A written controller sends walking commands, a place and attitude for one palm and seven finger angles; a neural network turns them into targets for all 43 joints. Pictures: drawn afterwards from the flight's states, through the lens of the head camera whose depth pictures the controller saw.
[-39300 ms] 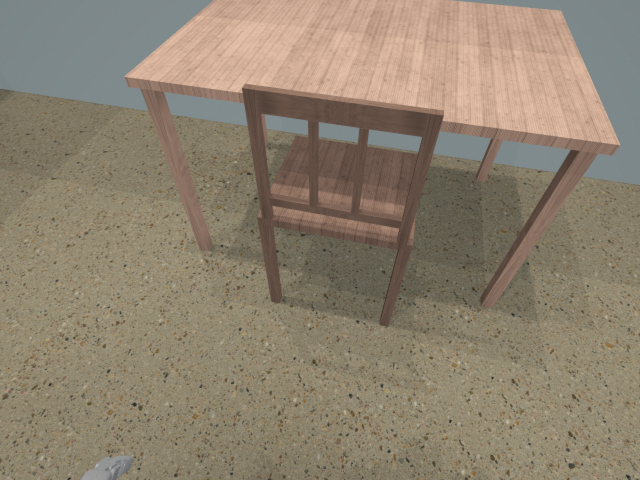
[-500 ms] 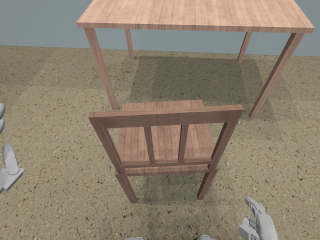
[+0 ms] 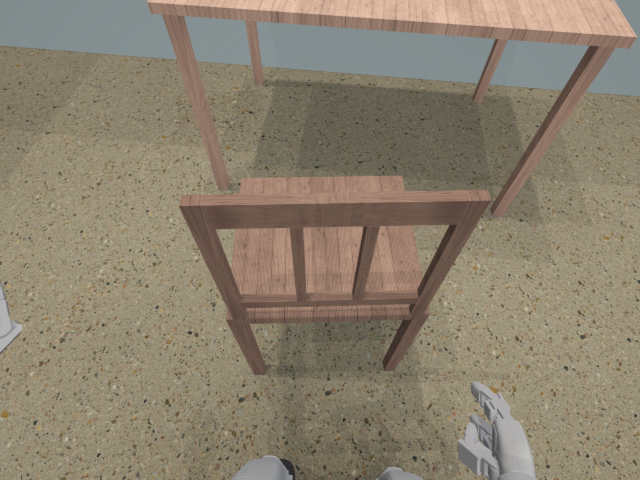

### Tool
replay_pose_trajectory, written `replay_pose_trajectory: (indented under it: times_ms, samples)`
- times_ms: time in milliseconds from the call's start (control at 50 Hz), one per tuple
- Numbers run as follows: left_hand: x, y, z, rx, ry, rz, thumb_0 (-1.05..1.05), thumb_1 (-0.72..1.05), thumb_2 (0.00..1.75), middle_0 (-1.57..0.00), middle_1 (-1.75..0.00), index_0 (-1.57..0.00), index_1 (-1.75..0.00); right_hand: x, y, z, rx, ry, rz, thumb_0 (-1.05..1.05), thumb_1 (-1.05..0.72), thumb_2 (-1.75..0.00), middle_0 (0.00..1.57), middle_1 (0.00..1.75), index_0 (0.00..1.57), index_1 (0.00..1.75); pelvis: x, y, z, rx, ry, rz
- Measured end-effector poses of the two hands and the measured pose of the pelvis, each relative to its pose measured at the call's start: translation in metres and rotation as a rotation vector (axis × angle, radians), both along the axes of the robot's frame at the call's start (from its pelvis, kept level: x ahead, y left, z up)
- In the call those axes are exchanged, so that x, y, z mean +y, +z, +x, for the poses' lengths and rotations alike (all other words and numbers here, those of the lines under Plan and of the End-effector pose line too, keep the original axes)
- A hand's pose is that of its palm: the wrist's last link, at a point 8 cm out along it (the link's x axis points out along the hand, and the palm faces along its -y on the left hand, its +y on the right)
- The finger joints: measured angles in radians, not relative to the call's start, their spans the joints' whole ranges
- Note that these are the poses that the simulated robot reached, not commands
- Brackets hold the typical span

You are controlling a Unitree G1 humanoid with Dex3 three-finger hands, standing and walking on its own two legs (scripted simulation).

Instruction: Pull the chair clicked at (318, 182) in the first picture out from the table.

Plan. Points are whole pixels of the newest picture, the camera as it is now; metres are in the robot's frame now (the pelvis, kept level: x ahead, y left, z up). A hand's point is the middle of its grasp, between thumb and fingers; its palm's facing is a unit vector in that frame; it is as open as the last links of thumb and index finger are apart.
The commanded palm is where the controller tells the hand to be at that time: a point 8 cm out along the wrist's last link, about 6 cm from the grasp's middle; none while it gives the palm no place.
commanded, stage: step back with the hand held close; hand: left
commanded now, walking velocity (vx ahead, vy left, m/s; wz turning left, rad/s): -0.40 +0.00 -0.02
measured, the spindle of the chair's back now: (299, 265) +0.44 +0.08 -0.10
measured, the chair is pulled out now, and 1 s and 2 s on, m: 0.53 0.53 0.53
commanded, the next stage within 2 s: stop stepping back and stand still in 0.30 s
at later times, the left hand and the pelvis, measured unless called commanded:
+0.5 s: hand out of the picture +0.12 +0.26 +0.19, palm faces +0.37 -0.73 -0.57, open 7.4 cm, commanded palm +0.05 +0.30 +0.18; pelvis -0.09 +0.00 +0.00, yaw +0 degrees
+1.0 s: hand out of the picture +0.07 +0.30 +0.17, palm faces +0.42 -0.76 -0.49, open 7.4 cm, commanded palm +0.02 +0.32 +0.18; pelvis -0.12 +0.02 +0.00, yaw -1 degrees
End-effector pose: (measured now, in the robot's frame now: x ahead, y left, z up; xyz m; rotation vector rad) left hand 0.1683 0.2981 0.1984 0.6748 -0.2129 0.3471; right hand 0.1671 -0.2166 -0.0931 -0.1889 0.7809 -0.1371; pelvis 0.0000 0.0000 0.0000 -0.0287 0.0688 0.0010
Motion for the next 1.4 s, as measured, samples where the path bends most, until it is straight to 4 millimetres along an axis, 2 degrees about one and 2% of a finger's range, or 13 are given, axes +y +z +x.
replay_pose_trajectory:
  times_ms: [140, 300, 520, 620, 740, 800, 920, 1040, 1200, 1240, 1300, 1340, 1400]
  samples:
    - [-0.022, -0.002, -0.016, 0.033, -0.061, -0.004, 0.01, 0.89, 0.90, -0.21, -0.30, -0.22, -0.31, -0.014, -0.006, -0.014, 0.000, -0.008, 0.021, 0.01, -0.90, -0.89, 0.21, 0.30, 0.20, 0.30, -0.008, -0.001, -0.020, -0.006, -0.010, -0.001]
    - [-0.003, -0.024, -0.043, 0.051, -0.051, -0.038, 0.01, 0.88, 0.90, -0.21, -0.30, -0.22, -0.31, -0.024, 0.007, -0.037, 0.002, -0.049, -0.085, 0.01, -0.90, -0.89, 0.20, 0.30, 0.20, 0.30, 0.004, -0.009, -0.047, 0.010, 0.033, 0.018]
    - [-0.005, 0.012, -0.091, -0.045, -0.058, 0.048, 0.01, 0.89, 0.90, -0.21, -0.30, -0.22, -0.31, 0.001, 0.001, -0.098, -0.003, -0.015, 0.032, 0.01, -0.90, -0.89, 0.20, 0.30, 0.20, 0.30, 0.002, -0.003, -0.089, -0.043, 0.002, 0.002]
    - [-0.005, -0.005, -0.105, 0.041, -0.045, 0.014, 0.01, 0.89, 0.90, -0.21, -0.30, -0.22, -0.31, -0.007, -0.014, -0.128, 0.021, -0.068, 0.063, 0.01, -0.90, -0.89, 0.21, 0.30, 0.20, 0.30, 0.003, -0.009, -0.106, -0.082, -0.011, -0.010]
    - [0.013, -0.036, -0.120, 0.072, -0.027, -0.106, 0.01, 0.89, 0.90, -0.21, -0.30, -0.22, -0.31, -0.021, 0.001, -0.166, 0.046, -0.113, -0.052, 0.01, -0.90, -0.89, 0.21, 0.30, 0.20, 0.30, 0.015, -0.009, -0.116, -0.084, -0.002, -0.006]
    - [0.017, -0.033, -0.129, 0.056, -0.027, -0.124, 0.01, 0.88, 0.90, -0.21, -0.30, -0.22, -0.31, -0.021, 0.014, -0.177, 0.044, -0.112, -0.088, 0.01, -0.90, -0.89, 0.20, 0.30, 0.20, 0.30, 0.020, -0.002, -0.118, -0.093, -0.018, 0.006]
    - [0.027, -0.004, -0.139, -0.037, -0.016, -0.048, 0.02, 0.88, 0.90, -0.21, -0.30, -0.22, -0.31, -0.007, 0.018, -0.173, 0.008, -0.069, -0.059, 0.01, -0.90, -0.90, 0.20, 0.30, 0.20, 0.30, 0.024, 0.003, -0.119, -0.080, -0.005, 0.006]
    - [0.037, -0.021, -0.132, 0.002, 0.060, -0.133, 0.01, 0.89, 0.90, -0.21, -0.30, -0.21, -0.31, 0.009, 0.018, -0.152, -0.035, -0.043, -0.004, 0.01, -0.90, -0.89, 0.20, 0.30, 0.20, 0.30, 0.024, 0.006, -0.119, -0.087, -0.013, 0.005]
    - [0.008, -0.031, -0.116, 0.031, 0.012, -0.203, 0.02, 0.89, 0.90, -0.21, -0.30, -0.21, -0.31, 0.015, 0.025, -0.119, -0.069, 0.019, 0.006, 0.01, -0.90, -0.89, 0.21, 0.30, 0.20, 0.30, 0.014, 0.007, -0.104, -0.081, -0.013, 0.005]
    - [0.006, -0.052, -0.104, 0.090, -0.008, -0.192, 0.01, 0.89, 0.90, -0.20, -0.30, -0.21, -0.30, 0.010, 0.018, -0.112, -0.063, 0.049, 0.018, 0.01, -0.90, -0.89, 0.21, 0.30, 0.20, 0.30, 0.013, 0.004, -0.102, -0.058, 0.004, 0.007]
    - [0.005, -0.135, -0.090, 0.400, 0.058, -0.318, 0.00, 0.89, 0.90, -0.20, -0.30, -0.21, -0.30, 0.000, -0.005, -0.113, 0.034, 0.050, 0.029, 0.01, -0.90, -0.89, 0.21, 0.30, 0.20, 0.30, 0.015, -0.002, -0.101, -0.036, 0.021, 0.011]
    - [-0.005, -0.199, -0.097, 0.642, 0.110, -0.422, 0.00, 0.90, 0.90, -0.20, -0.30, -0.20, -0.30, -0.006, -0.016, -0.121, 0.096, 0.027, 0.032, 0.01, -0.90, -0.89, 0.21, 0.30, 0.20, 0.30, 0.016, -0.005, -0.099, -0.035, 0.024, 0.013]
    - [-0.036, -0.276, -0.128, 0.963, 0.141, -0.557, 0.01, 0.90, 0.90, -0.19, -0.30, -0.20, -0.30, -0.012, -0.025, -0.145, 0.197, -0.013, 0.018, 0.01, -0.90, -0.89, 0.20, 0.30, 0.20, 0.30, 0.015, -0.006, -0.097, -0.047, 0.024, 0.020]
